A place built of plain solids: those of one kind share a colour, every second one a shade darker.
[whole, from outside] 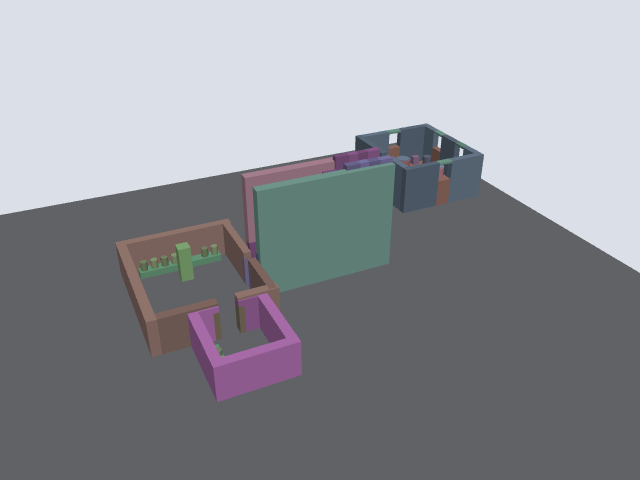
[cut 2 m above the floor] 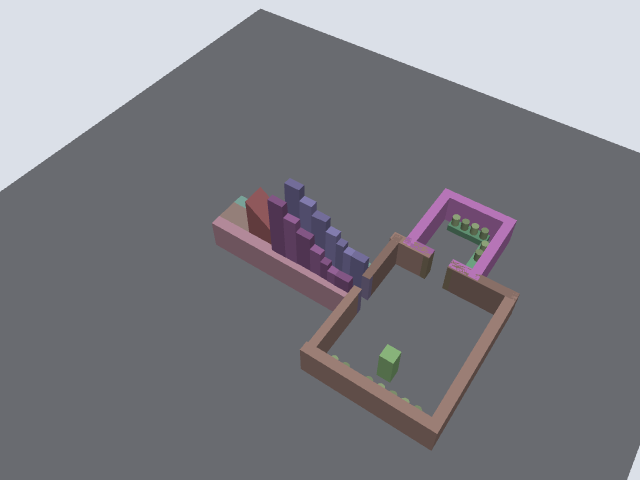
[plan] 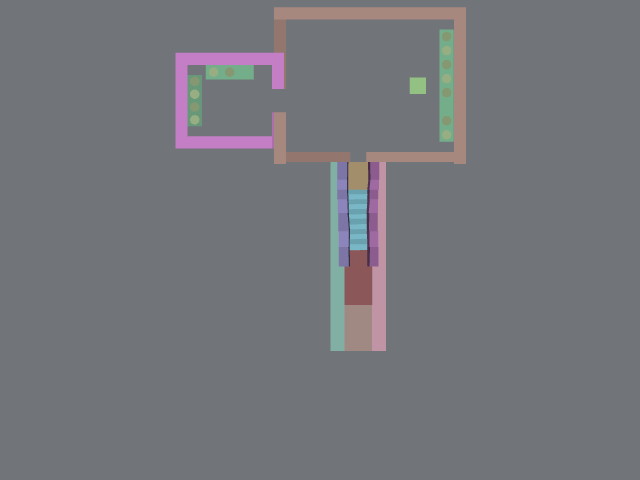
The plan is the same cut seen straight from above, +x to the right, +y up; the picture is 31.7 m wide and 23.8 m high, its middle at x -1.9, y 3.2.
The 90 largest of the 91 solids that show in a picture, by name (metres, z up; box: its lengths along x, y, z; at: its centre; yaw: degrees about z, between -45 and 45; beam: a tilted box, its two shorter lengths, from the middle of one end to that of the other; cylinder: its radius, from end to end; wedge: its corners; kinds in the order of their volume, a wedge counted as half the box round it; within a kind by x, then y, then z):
{
 "wall_chamber_1": {"box": [0.6, 2.57, 2.74], "at": [-3.88, 8.25, 1.07]},
 "wall_chamber_2": {"box": [0.6, 4.05, 2.74], "at": [-3.88, 12.71, 1.07]},
 "wall_chamber_3": {"box": [3.69, 0.5, 2.74], "at": [-2.24, 7.32, 1.07]},
 "wall_chamber_4": {"box": [9.52, 0.6, 2.74], "at": [0.58, 14.44, 1.07]},
 "wall_chamber_5": {"box": [4.84, 0.5, 2.74], "at": [2.82, 7.32, 1.07]},
 "wall_chamber_6": {"box": [0.6, 7.77, 2.74], "at": [5.04, 10.85, 1.07]},
 "mass_rock_left_1": {"box": [0.7, 9.37, 7.76], "at": [-1.03, 2.38, 3.58]},
 "mass_rock_right_1": {"box": [0.7, 9.37, 7.76], "at": [1.03, 2.38, 3.58]},
 "wall_side_chamber_1": {"box": [0.6, 4.74, 2.59], "at": [-8.77, 10.11, 0.99]},
 "wall_side_chamber_2": {"box": [5.39, 0.6, 2.59], "at": [-6.38, 8.04, 0.99]},
 "wall_side_chamber_3": {"box": [5.39, 0.6, 2.59], "at": [-6.38, 12.18, 0.99]},
 "wall_side_chamber_4": {"box": [0.6, 1.79, 2.59], "at": [-3.98, 8.64, 0.99]},
 "wall_side_chamber_5": {"box": [0.6, 1.79, 2.59], "at": [-3.98, 11.58, 0.99]},
 "wall_yard_1": {"box": [0.45, 2.5, 3.0], "at": [-2.44, -7.01, 6.04]},
 "wall_yard_2": {"box": [0.45, 2.5, 3.0], "at": [-2.44, -3.55, 6.04]},
 "wall_yard_3": {"box": [1.58, 0.45, 3.0], "at": [-1.87, -8.04, 6.04]},
 "wall_yard_4": {"box": [2.27, 0.45, 3.0], "at": [-1.53, -2.53, 6.04]},
 "wall_yard_5": {"box": [1.58, 0.45, 3.0], "at": [0.66, -8.04, 6.04]},
 "wall_yard_6": {"box": [3.59, 0.45, 3.0], "at": [2.19, -2.53, 6.04]},
 "wall_yard_7": {"box": [1.58, 0.45, 3.0], "at": [3.19, -8.04, 6.04]},
 "wall_yard_8": {"box": [0.45, 2.5, 3.0], "at": [3.76, -7.01, 6.04]},
 "wall_yard_9": {"box": [0.45, 2.5, 3.0], "at": [3.76, -3.55, 6.04]},
 "fill_under_steps_1": {"wedge": [[-0.69, -0.02, -0.3], [-0.69, -0.02, 4.61], [-0.69, 5.92, -0.3], [-0.69, 5.92, -0.24], [0.69, -0.02, -0.3], [0.69, -0.02, 4.61], [0.69, 5.92, -0.3], [0.69, 5.92, -0.24]]},
 "mass_under_head_1": {"box": [1.38, 2.29, 4.84], "at": [0.0, -1.16, 2.12]},
 "rock_right_1": {"wedge": [[0.37, 3.64, 0.48], [0.39, 4.54, 0.48], [0.53, 3.64, 4.66], [0.54, 4.54, 4.66], [0.97, 3.64, 0.48], [0.97, 3.64, 4.66], [0.97, 4.54, 0.48], [0.97, 4.54, 4.66]]},
 "rock_right_2": {"wedge": [[0.37, 4.54, -0.1], [0.43, 5.22, -0.1], [0.52, 4.54, 3.9], [0.57, 5.22, 3.9], [0.98, 4.54, -0.1], [0.98, 4.54, 3.9], [0.98, 5.22, -0.1], [0.98, 5.22, 3.9]]},
 "rock_right_3": {"wedge": [[0.38, 0.0, 3.51], [0.43, 0.97, 3.51], [0.54, 0.0, 7.76], [0.59, 0.97, 7.76], [0.99, 0.0, 3.51], [0.99, 0.0, 7.76], [0.99, 0.97, 3.51], [0.99, 0.97, 7.76]]},
 "rock_right_4": {"wedge": [[0.4, 1.89, 1.92], [0.43, 2.85, 1.92], [0.55, 1.89, 6.15], [0.58, 2.85, 6.15], [1.0, 1.89, 1.92], [1.0, 1.89, 6.15], [1.0, 2.85, 1.92], [1.0, 2.85, 6.15]]},
 "rock_right_5": {"wedge": [[0.4, 2.85, 1.25], [0.4, 3.64, 1.25], [0.55, 2.85, 5.34], [0.55, 3.64, 5.34], [0.98, 2.85, 1.25], [0.98, 2.85, 5.34], [0.98, 3.64, 1.25], [0.98, 3.64, 5.34]]},
 "rock_right_6": {"wedge": [[0.41, 0.0, 4.34], [0.42, -0.64, 4.34], [0.54, -0.64, 7.76], [0.54, 0.0, 7.76], [0.98, -0.64, 4.34], [0.98, -0.64, 7.76], [0.98, 0.0, 4.34], [0.98, 0.0, 7.76]]},
 "rock_right_7": {"wedge": [[0.41, 5.22, -0.5], [0.42, 5.69, -0.5], [0.55, 5.22, 3.32], [0.56, 5.69, 3.32], [0.99, 5.22, -0.5], [0.99, 5.22, 3.32], [0.99, 5.69, -0.5], [0.99, 5.69, 3.32]]},
 "rock_right_8": {"wedge": [[0.42, -0.64, 4.34], [0.44, -1.4, 4.34], [0.54, -0.64, 7.76], [0.56, -1.4, 7.76], [0.99, -1.4, 4.34], [0.99, -1.4, 7.76], [0.99, -0.64, 4.34], [0.99, -0.64, 7.76]]},
 "rock_right_9": {"wedge": [[0.42, 5.69, -0.5], [0.48, 6.19, -0.5], [0.55, 5.69, 2.92], [0.6, 6.19, 2.92], [1.02, 5.69, -0.5], [1.02, 5.69, 2.92], [1.02, 6.19, -0.5], [1.02, 6.19, 2.92]]},
 "rock_right_10": {"wedge": [[0.44, -1.4, 4.34], [0.46, -2.3, 4.34], [0.56, -1.4, 7.76], [0.58, -2.3, 7.76], [1.01, -2.3, 4.34], [1.01, -2.3, 7.76], [1.01, -1.4, 4.34], [1.01, -1.4, 7.76]]},
 "rock_right_11": {"wedge": [[0.46, 7.07, -0.5], [0.48, 6.19, -0.5], [0.59, 7.07, 2.92], [0.6, 6.19, 2.92], [1.04, 6.19, -0.5], [1.04, 6.19, 2.92], [1.04, 7.07, -0.5], [1.04, 7.07, 2.92]]},
 "rock_left_1": {"wedge": [[-1.05, 5.69, -0.5], [-1.05, 5.69, 2.92], [-1.05, 6.19, -0.5], [-1.05, 6.19, 2.92], [-0.56, 5.69, 2.92], [-0.56, 6.19, 2.92], [-0.49, 5.69, -0.5], [-0.49, 6.19, -0.5]]},
 "rock_left_2": {"wedge": [[-1.05, 6.19, -0.5], [-1.05, 6.19, 2.92], [-1.05, 7.07, -0.5], [-1.05, 7.07, 2.92], [-0.56, 6.19, 2.92], [-0.54, 7.07, 2.92], [-0.49, 6.19, -0.5], [-0.48, 7.07, -0.5]]},
 "rock_left_3": {"wedge": [[-1.04, 5.22, -0.5], [-1.04, 5.22, 3.32], [-1.04, 5.69, -0.5], [-1.04, 5.69, 3.32], [-0.56, 5.69, 3.32], [-0.54, 5.22, 3.32], [-0.49, 5.69, -0.5], [-0.47, 5.22, -0.5]]},
 "rock_left_4": {"wedge": [[-1.03, 4.54, -0.1], [-1.03, 4.54, 3.9], [-1.03, 5.22, -0.1], [-1.03, 5.22, 3.9], [-0.55, 5.22, 3.9], [-0.52, 4.54, 3.9], [-0.47, 5.22, -0.1], [-0.45, 4.54, -0.1]]},
 "rock_left_5": {"wedge": [[-1.02, -2.3, 4.34], [-1.02, -2.3, 7.76], [-1.02, -1.4, 4.34], [-1.02, -1.4, 7.76], [-0.53, -1.4, 7.76], [-0.52, -2.3, 7.76], [-0.47, -1.4, 4.34], [-0.45, -2.3, 4.34]]},
 "rock_left_6": {"wedge": [[-1.0, -1.4, 4.34], [-1.0, -1.4, 7.76], [-1.0, -0.64, 4.34], [-1.0, -0.64, 7.76], [-0.53, -1.4, 7.76], [-0.47, -1.4, 4.34], [-0.46, -0.64, 7.76], [-0.4, -0.64, 4.34]]},
 "rock_left_7": {"wedge": [[-0.99, 3.64, 0.48], [-0.99, 3.64, 4.66], [-0.99, 4.54, 0.48], [-0.99, 4.54, 4.66], [-0.54, 4.54, 4.66], [-0.46, 3.64, 4.66], [-0.46, 4.54, 0.48], [-0.39, 3.64, 0.48]]},
 "rock_left_8": {"wedge": [[-0.97, -0.64, 4.34], [-0.97, -0.64, 7.76], [-0.97, 0.0, 4.34], [-0.97, 0.0, 7.76], [-0.48, 0.0, 7.76], [-0.46, -0.64, 7.76], [-0.42, 0.0, 4.34], [-0.4, -0.64, 4.34]]},
 "rock_left_9": {"wedge": [[-0.97, 0.0, 3.51], [-0.97, 0.0, 7.76], [-0.97, 0.97, 3.51], [-0.97, 0.97, 7.76], [-0.48, 0.0, 7.76], [-0.48, 0.97, 7.76], [-0.41, 0.97, 3.51], [-0.4, 0.0, 3.51]]},
 "rock_left_10": {"wedge": [[-0.97, 1.89, 1.92], [-0.97, 1.89, 6.15], [-0.97, 2.85, 1.92], [-0.97, 2.85, 6.15], [-0.49, 2.85, 6.15], [-0.47, 1.89, 6.15], [-0.42, 2.85, 1.92], [-0.39, 1.89, 1.92]]},
 "rock_left_11": {"wedge": [[-0.97, 2.85, 1.25], [-0.97, 2.85, 5.34], [-0.97, 3.64, 1.25], [-0.97, 3.64, 5.34], [-0.48, 2.85, 5.34], [-0.48, 3.64, 5.34], [-0.41, 2.85, 1.25], [-0.4, 3.64, 1.25]]},
 "bench_1": {"box": [0.72, 2.54, 0.51], "at": [-8.11, 10.11, 0.2]},
 "bench_2": {"box": [2.39, 0.72, 0.49], "at": [-6.38, 11.52, 0.2]},
 "bench_3": {"box": [0.72, 5.57, 0.51], "at": [4.38, 10.85, 0.21]},
 "wall_yard_under_light_1": {"box": [0.45, 0.95, 1.75], "at": [-2.44, -5.28, 5.42]},
 "wall_yard_under_light_2": {"box": [0.95, 0.45, 1.75], "at": [1.92, -8.04, 5.42]},
 "wall_yard_under_light_3": {"box": [0.45, 0.95, 1.75], "at": [3.76, -5.28, 5.42]},
 "pillar_1": {"box": [0.82, 0.82, 2.49], "at": [2.95, 10.85, 1.2]},
 "cask_1": {"cylinder": 0.23, "from": [-8.11, 9.16, 0.46], "to": [-8.11, 9.16, 1.08]},
 "cask_2": {"cylinder": 0.23, "from": [-8.11, 9.79, 0.46], "to": [-8.11, 9.79, 1.08]},
 "cask_3": {"cylinder": 0.23, "from": [-8.11, 10.43, 0.46], "to": [-8.11, 10.43, 1.08]},
 "cask_4": {"cylinder": 0.23, "from": [-8.11, 11.06, 0.46], "to": [-8.11, 11.06, 1.08]},
 "cask_5": {"cylinder": 0.23, "from": [-7.17, 11.52, 0.44], "to": [-7.17, 11.52, 1.06]},
 "cask_6": {"cylinder": 0.23, "from": [-6.38, 11.52, 0.44], "to": [-6.38, 11.52, 1.06]},
 "cask_7": {"cylinder": 0.23, "from": [4.38, 8.42, 0.46], "to": [4.38, 8.42, 1.08]},
 "cask_8": {"cylinder": 0.23, "from": [4.38, 9.11, 0.46], "to": [4.38, 9.11, 1.08]},
 "cask_9": {"cylinder": 0.23, "from": [4.38, 10.5, 0.46], "to": [4.38, 10.5, 1.08]},
 "cask_10": {"cylinder": 0.23, "from": [4.38, 11.2, 0.46], "to": [4.38, 11.2, 1.08]},
 "cask_11": {"cylinder": 0.23, "from": [4.38, 11.9, 0.46], "to": [4.38, 11.9, 1.08]},
 "cask_12": {"cylinder": 0.23, "from": [4.38, 12.59, 0.46], "to": [4.38, 12.59, 1.08]},
 "cask_13": {"cylinder": 0.23, "from": [4.38, 13.29, 0.46], "to": [4.38, 13.29, 1.08]},
 "tread_1": {"wedge": [[-0.69, 2.68, 1.94], [-0.69, 2.68, 2.45], [-0.69, 2.99, 1.94], [-0.69, 2.99, 2.43], [0.69, 2.71, 1.94], [0.69, 2.71, 2.45], [0.69, 2.99, 1.94], [0.69, 2.99, 2.43]]},
 "tread_2": {"wedge": [[-0.69, 2.95, 1.73], [-0.69, 2.95, 2.23], [-0.69, 3.22, 1.73], [-0.69, 3.22, 2.22], [0.69, 2.95, 1.73], [0.69, 2.95, 2.25], [0.69, 3.28, 1.73], [0.69, 3.28, 2.24]]},
 "tread_3": {"wedge": [[-0.69, 3.18, 1.54], [-0.69, 3.18, 2.04], [-0.69, 3.48, 1.54], [-0.69, 3.48, 2.03], [0.69, 3.24, 1.54], [0.69, 3.24, 2.04], [0.69, 3.5, 1.54], [0.69, 3.5, 2.03]]},
 "tread_4": {"wedge": [[-0.69, 3.44, 1.33], [-0.69, 3.44, 1.83], [-0.69, 3.73, 1.33], [-0.69, 3.73, 1.81], [0.69, 3.46, 1.33], [0.69, 3.46, 1.85], [0.69, 3.75, 1.33], [0.69, 3.75, 1.83]]},
 "tread_5": {"wedge": [[-0.69, 3.68, 1.13], [-0.69, 3.68, 1.63], [-0.69, 3.95, 1.13], [-0.69, 3.95, 1.62], [0.69, 3.71, 1.13], [0.69, 3.71, 1.64], [0.69, 4.01, 1.13], [0.69, 4.01, 1.63]]},
 "tread_6": {"wedge": [[-0.69, 3.9, 0.93], [-0.69, 3.9, 1.42], [-0.69, 4.24, 0.93], [-0.69, 4.24, 1.41], [0.69, 3.97, 0.93], [0.69, 3.97, 1.44], [0.69, 4.27, 0.93], [0.69, 4.27, 1.42]]},
 "tread_7": {"wedge": [[-0.69, 4.2, 0.72], [-0.69, 4.2, 1.23], [-0.69, 4.45, 0.72], [-0.69, 4.45, 1.22], [0.69, 4.22, 0.72], [0.69, 4.22, 1.22], [0.69, 4.5, 0.72], [0.69, 4.5, 1.21]]},
 "tread_8": {"wedge": [[-0.69, 4.41, 0.52], [-0.69, 4.41, 1.03], [-0.69, 4.72, 0.52], [-0.69, 4.72, 1.01], [0.69, 4.46, 0.52], [0.69, 4.46, 1.03], [0.69, 4.75, 0.52], [0.69, 4.75, 1.01]]},
 "tread_9": {"wedge": [[-0.69, 4.68, 0.32], [-0.69, 4.68, 0.81], [-0.69, 4.96, 0.32], [-0.69, 4.96, 0.8], [0.69, 4.71, 0.32], [0.69, 4.71, 0.84], [0.69, 5.0, 0.32], [0.69, 5.0, 0.82]]},
 "tread_10": {"wedge": [[-0.69, 4.92, 0.11], [-0.69, 4.92, 0.62], [-0.69, 5.21, 0.11], [-0.69, 5.21, 0.6], [0.69, 4.96, 0.11], [0.69, 4.96, 0.63], [0.69, 5.23, 0.11], [0.69, 5.23, 0.61]]},
 "tread_11": {"wedge": [[-0.69, 5.17, -0.09], [-0.69, 5.17, 0.41], [-0.69, 5.46, -0.09], [-0.69, 5.46, 0.4], [0.69, 5.19, -0.09], [0.69, 5.19, 0.41], [0.69, 5.48, -0.09], [0.69, 5.48, 0.4]]},
 "tread_12": {"wedge": [[-0.69, 5.42, -0.3], [-0.69, 5.42, 0.2], [-0.69, 5.69, -0.3], [-0.69, 5.69, 0.2], [0.69, 5.44, -0.3], [0.69, 5.44, 0.21], [0.69, 5.7, -0.3], [0.69, 5.7, 0.21]]},
 "floor_lower_1": {"box": [1.74, 1.74, 0.4], "at": [0.0, 6.2, -0.2]},
 "jamb_side_mouth_1": {"box": [0.7, 0.35, 1.95], "at": [-3.93, 9.36, 0.93]},
 "jamb_side_mouth_2": {"box": [0.7, 0.35, 1.95], "at": [-3.93, 10.86, 0.93]},
 "jamb_chamber_mouth_1": {"box": [0.35, 0.5, 2.04], "at": [-0.57, 7.32, 0.97]},
 "jamb_chamber_mouth_2": {"box": [0.35, 0.5, 2.04], "at": [0.57, 7.32, 0.97]},
 "well_kerb_yard_1": {"cylinder": 0.53, "from": [0.92, -7.24, 4.84], "to": [0.92, -7.24, 5.5]},
 "wall_yard_over_light_1": {"box": [0.45, 0.95, 0.15], "at": [-2.44, -5.28, 7.46]},
 "wall_yard_over_light_2": {"box": [0.95, 0.45, 0.15], "at": [-0.61, -8.04, 7.46]},
 "wall_yard_over_light_3": {"box": [0.95, 0.45, 0.15], "at": [1.92, -8.04, 7.46]},
 "wall_yard_over_light_4": {"box": [0.45, 0.95, 0.15], "at": [3.76, -5.28, 7.46]},
 "cask_yard_1": {"cylinder": 0.3, "from": [2.48, -7.48, 4.84], "to": [2.48, -7.48, 5.64]},
 "crate_yard_1": {"box": [0.37, 0.52, 0.29], "at": [3.31, -7.01, 5.28], "yaw": -1.2}
}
